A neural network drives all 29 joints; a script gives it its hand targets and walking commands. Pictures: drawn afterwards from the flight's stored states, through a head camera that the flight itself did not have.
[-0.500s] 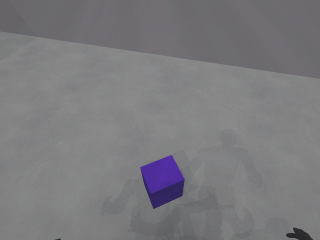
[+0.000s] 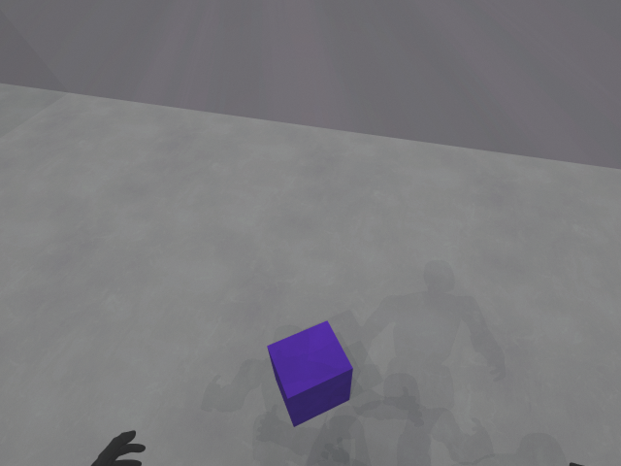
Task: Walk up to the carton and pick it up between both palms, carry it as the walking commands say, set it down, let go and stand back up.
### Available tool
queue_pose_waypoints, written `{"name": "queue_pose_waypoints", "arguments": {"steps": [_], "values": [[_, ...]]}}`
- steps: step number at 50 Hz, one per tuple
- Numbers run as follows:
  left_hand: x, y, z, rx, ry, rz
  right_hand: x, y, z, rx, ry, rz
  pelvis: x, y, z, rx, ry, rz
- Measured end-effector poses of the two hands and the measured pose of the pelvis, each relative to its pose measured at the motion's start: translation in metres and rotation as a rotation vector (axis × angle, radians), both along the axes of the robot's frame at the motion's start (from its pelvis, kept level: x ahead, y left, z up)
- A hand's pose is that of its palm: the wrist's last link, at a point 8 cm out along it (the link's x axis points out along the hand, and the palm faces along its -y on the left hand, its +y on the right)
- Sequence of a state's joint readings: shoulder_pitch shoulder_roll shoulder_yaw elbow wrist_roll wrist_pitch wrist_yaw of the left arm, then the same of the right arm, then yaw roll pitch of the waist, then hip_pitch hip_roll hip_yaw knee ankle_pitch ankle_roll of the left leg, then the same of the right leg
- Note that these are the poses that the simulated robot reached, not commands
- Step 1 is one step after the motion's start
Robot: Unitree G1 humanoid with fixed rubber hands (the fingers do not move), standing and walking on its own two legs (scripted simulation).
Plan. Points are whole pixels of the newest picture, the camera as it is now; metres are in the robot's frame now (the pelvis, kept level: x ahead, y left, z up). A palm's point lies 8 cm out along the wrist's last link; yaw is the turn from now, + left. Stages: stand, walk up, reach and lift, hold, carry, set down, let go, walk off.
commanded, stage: walk up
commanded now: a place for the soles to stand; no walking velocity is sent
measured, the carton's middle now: (310, 374) +0.51 +0.07 -0.66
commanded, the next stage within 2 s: none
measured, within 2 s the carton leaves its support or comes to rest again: neither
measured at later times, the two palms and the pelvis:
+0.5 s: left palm out of the picture +0.06 +0.28 -0.09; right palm (608, 380) +0.27 -0.39 -0.08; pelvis +0.10 -0.07 -0.01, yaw +13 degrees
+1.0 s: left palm out of the picture +0.14 +0.27 -0.10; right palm (533, 315) +0.40 -0.35 -0.13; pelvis +0.17 -0.09 -0.04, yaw +23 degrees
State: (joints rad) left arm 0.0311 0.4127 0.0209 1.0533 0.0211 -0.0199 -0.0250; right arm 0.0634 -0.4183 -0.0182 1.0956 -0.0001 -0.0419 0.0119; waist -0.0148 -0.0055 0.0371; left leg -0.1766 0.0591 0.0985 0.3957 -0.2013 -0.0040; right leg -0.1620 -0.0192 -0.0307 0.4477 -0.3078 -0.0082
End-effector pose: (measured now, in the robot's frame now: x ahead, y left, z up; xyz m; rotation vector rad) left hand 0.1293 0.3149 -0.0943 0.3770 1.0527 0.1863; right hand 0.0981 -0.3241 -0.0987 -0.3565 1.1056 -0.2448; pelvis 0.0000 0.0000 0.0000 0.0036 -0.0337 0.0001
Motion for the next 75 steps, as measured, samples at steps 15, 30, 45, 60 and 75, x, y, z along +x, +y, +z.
{"name": "queue_pose_waypoints", "arguments": {"steps": [15, 30, 45, 60, 75], "values": [[-0.010, -0.021, 0.003, 0.067, -0.054, 0.085, 0.016, -0.107, 0.002, -0.160, 0.080, 0.094, 0.043, -0.068, -0.023, 0.005, -0.007, 0.114], [-0.055, -0.042, -0.019, 0.034, 0.057, 0.324, 0.230, -0.042, 0.014, -0.102, -0.144, 0.414, 0.119, -0.069, -0.026, 0.002, 0.006, 0.269], [0.011, -0.056, -0.005, 0.128, -0.041, 0.355, 0.297, -0.034, -0.022, -0.028, -0.082, 0.457, 0.164, -0.092, -0.034, 0.017, 0.017, 0.383], [0.015, -0.046, -0.009, 0.103, -0.048, 0.426, 0.326, -0.008, -0.017, -0.017, -0.091, 0.508, 0.171, -0.085, -0.031, -0.002, 0.011, 0.436], [-0.005, -0.047, -0.009, 0.063, -0.016, 0.487, 0.323, 0.000, -0.005, -0.030, -0.045, 0.535, 0.163, -0.085, -0.018, -0.018, 0.009, 0.466]]}}
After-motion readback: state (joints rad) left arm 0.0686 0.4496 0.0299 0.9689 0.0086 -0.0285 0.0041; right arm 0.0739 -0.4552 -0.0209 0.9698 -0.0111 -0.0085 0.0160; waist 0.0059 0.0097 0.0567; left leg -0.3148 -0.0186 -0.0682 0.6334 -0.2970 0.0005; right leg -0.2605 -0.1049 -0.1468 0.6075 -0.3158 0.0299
